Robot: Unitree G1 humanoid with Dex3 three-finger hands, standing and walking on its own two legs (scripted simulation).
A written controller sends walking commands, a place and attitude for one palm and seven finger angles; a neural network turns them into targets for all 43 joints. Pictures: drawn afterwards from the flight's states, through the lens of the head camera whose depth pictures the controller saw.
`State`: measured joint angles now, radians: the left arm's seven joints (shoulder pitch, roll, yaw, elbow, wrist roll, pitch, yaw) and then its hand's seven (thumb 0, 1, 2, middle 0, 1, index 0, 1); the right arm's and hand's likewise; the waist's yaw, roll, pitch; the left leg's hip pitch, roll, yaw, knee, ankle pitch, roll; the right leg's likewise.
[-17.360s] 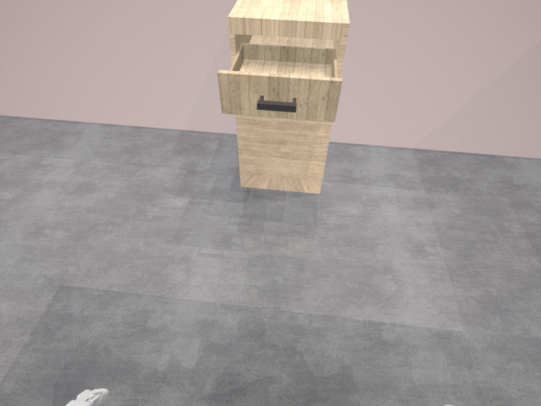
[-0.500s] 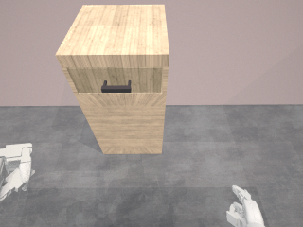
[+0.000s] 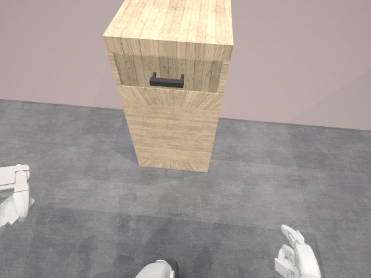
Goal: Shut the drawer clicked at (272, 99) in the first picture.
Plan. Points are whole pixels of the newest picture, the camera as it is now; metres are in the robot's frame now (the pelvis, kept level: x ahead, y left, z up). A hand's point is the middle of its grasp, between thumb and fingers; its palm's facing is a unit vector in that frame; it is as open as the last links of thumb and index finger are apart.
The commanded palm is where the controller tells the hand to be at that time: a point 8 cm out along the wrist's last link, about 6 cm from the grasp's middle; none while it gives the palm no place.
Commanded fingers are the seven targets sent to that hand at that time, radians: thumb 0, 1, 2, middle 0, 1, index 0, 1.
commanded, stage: step back with the hand held close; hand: left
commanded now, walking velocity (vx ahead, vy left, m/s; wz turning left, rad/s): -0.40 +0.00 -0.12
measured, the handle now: (167, 79) +0.75 +0.11 -0.05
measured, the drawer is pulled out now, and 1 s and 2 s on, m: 0.00 0.00 0.00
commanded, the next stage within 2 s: stop stepping back and stand still in 0.30 s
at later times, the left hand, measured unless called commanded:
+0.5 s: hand out of the picture +0.11 +0.22 +0.18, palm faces +0.17 -0.86 -0.48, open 3.2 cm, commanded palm +0.04 +0.28 +0.19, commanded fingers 0.00 0.90 0.90 -1.40 -1.60 -1.40 -1.60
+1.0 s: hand out of the picture +0.03 +0.21 +0.17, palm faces +0.24 -0.86 -0.46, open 3.2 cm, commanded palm -0.01 +0.26 +0.19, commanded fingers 0.00 0.90 0.90 -1.40 -1.60 -1.40 -1.60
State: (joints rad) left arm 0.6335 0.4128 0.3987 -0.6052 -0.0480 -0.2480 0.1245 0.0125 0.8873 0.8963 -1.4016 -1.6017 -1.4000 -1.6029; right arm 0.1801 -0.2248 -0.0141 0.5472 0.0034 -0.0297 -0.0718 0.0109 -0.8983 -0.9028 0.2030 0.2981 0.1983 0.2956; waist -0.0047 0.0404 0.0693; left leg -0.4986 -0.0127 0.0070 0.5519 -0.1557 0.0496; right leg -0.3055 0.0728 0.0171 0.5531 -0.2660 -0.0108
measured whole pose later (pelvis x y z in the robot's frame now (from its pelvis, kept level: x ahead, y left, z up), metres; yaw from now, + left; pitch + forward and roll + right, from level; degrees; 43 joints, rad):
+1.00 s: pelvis -0.17 +0.00 +0.01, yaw -7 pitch +1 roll +1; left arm 0.69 0.37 0.34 -0.56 -0.02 -0.24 0.14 0.01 0.88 0.90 -1.41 -1.60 -1.40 -1.60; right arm 0.30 -0.22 -0.02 0.65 0.01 -0.08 -0.08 0.01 -0.90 -0.90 0.20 0.30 0.20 0.30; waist -0.01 -0.03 -0.05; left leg -0.43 0.01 0.04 0.80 -0.29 0.00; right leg -0.15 0.00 -0.02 0.46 -0.33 -0.04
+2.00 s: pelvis -0.23 +0.05 +0.01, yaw -4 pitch -3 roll -1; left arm 0.35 0.19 0.02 1.14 0.02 0.02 0.02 0.00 0.91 0.90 -0.25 -0.37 -0.25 -0.37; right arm 0.30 -0.17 -0.03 1.10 -0.02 0.03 -0.02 0.00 -0.90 -0.90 0.20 0.30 0.20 0.30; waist 0.00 0.04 0.03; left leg -0.30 -0.01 0.02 0.46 -0.13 0.04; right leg -0.18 -0.02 -0.05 0.48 -0.28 0.00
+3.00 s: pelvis -0.18 +0.01 +0.01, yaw -5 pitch -2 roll +0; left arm 0.27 0.13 0.01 1.16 0.01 -0.01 0.03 0.00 0.91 0.90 -0.20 -0.30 -0.20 -0.30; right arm 0.25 -0.14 -0.02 1.14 -0.01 0.00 -0.05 0.00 -0.91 -0.90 0.20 0.30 0.19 0.29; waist -0.01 0.01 0.07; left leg -0.22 0.03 0.00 0.43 -0.18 -0.02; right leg -0.09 0.02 -0.05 0.42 -0.30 -0.03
